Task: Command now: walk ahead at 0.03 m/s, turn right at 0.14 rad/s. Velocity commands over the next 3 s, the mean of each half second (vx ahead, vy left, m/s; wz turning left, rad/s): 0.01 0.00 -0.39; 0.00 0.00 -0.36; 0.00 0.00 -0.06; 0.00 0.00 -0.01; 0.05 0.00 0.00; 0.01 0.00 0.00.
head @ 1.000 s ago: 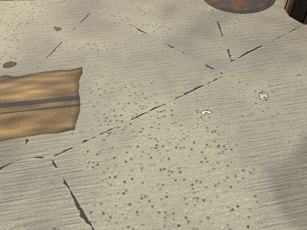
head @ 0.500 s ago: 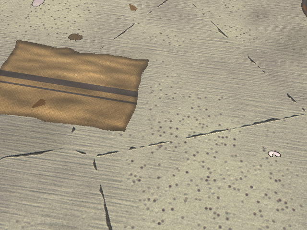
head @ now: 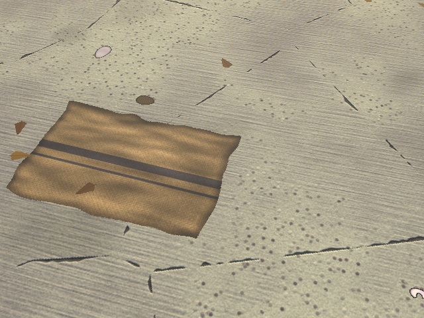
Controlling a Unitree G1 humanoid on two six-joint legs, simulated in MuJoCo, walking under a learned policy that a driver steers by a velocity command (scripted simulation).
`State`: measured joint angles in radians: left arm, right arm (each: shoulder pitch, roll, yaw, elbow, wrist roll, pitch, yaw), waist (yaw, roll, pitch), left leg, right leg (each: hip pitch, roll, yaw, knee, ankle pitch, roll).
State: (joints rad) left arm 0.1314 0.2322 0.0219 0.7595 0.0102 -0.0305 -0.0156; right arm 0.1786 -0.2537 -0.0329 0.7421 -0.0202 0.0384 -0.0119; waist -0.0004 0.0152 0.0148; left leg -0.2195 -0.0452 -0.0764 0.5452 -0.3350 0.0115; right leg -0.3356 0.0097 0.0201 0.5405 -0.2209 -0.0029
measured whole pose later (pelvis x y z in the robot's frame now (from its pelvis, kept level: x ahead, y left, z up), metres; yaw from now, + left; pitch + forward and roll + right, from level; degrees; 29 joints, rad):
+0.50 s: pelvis +0.00 -0.05 -0.01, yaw -15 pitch +2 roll +1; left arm 0.15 0.30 0.07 0.64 0.01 0.01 -0.03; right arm 0.17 -0.30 -0.09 0.70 0.00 0.02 -0.05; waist 0.00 0.03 0.06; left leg -0.43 0.02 -0.03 1.11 -0.59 -0.06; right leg -0.38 0.05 0.00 0.64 -0.29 -0.07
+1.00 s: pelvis +0.02 -0.04 +0.00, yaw -26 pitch +1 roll +1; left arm 0.16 0.27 0.03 0.66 0.02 0.03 0.01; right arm 0.19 -0.26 -0.06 0.73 -0.02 -0.02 -0.01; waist 0.01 -0.04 0.02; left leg -0.23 -0.01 -0.05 0.49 -0.27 -0.01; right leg -0.30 0.10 0.16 0.53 -0.24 -0.02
